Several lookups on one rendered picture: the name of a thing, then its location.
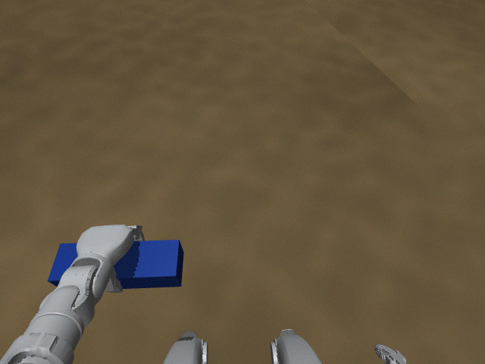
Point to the carton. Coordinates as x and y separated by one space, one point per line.
147 264

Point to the left robot hand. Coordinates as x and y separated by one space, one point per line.
111 242

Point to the right robot hand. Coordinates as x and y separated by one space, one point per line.
388 355

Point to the left robot arm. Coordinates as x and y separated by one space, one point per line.
57 327

